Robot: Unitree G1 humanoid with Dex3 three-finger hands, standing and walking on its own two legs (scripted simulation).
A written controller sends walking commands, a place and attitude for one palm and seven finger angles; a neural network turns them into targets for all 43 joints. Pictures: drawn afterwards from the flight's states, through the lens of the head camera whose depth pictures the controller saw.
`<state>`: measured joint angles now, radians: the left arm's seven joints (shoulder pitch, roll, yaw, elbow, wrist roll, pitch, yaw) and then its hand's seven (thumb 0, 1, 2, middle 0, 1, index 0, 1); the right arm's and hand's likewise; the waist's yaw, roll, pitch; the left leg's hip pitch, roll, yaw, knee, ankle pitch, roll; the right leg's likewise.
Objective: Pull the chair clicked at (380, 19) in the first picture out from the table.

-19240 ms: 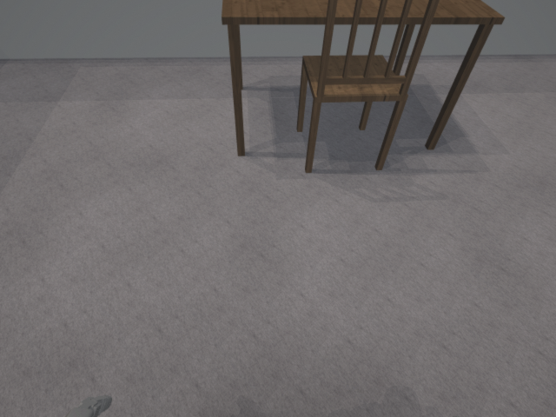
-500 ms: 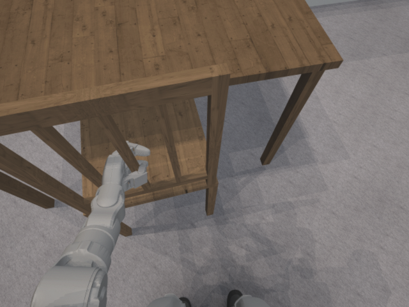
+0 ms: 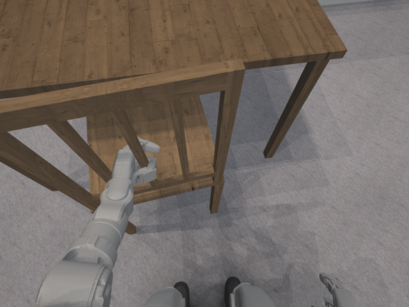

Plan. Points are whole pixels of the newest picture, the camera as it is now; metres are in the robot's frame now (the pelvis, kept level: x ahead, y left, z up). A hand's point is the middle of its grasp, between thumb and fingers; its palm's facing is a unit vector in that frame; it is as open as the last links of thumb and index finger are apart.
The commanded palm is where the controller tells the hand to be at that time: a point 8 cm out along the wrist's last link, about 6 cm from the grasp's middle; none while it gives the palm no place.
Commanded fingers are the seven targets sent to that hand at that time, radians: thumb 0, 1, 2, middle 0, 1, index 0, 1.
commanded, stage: step backward, pulling the chair out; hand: left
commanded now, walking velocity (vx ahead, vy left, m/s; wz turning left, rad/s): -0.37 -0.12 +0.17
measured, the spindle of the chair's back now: (140, 156) +0.41 +0.14 -0.05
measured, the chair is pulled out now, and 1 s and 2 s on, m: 0.10 0.28 0.37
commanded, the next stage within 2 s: none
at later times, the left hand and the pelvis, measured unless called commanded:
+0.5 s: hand (152, 209) +0.30 +0.11 -0.07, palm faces +0.00 -0.99 -0.17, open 5.2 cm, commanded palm +0.29 +0.15 -0.06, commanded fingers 0.00 0.90 0.90 -0.50 -1.45 -0.50 -1.45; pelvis -0.08 -0.02 -0.01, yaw +4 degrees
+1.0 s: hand (149, 254) +0.21 +0.10 -0.07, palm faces +0.02 -0.98 -0.17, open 5.1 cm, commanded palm +0.21 +0.16 -0.06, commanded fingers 0.00 0.90 0.90 -0.50 -1.45 -0.50 -1.45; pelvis -0.15 -0.03 -0.01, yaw +6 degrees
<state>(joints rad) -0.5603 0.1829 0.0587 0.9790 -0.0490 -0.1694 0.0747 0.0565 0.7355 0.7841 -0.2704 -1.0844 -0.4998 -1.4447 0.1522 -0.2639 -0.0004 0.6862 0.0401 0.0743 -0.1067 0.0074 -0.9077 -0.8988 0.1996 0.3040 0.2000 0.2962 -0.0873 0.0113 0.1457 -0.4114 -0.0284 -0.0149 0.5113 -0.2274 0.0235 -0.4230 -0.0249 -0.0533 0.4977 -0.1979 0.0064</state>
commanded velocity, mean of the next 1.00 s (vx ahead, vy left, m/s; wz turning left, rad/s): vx -0.38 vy -0.02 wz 0.10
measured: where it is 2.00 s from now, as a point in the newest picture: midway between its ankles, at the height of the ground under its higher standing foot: outside the picture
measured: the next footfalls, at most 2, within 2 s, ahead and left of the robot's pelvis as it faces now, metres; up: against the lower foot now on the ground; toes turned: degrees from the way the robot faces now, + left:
left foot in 0.42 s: -0.03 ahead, +0.09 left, +0.00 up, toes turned +0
left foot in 1.20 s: -0.13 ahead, +0.11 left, +0.00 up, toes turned +6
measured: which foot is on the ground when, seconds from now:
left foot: down 0.00-0.26, up 0.28-0.40, down 0.42-1.00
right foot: down 0.00-1.00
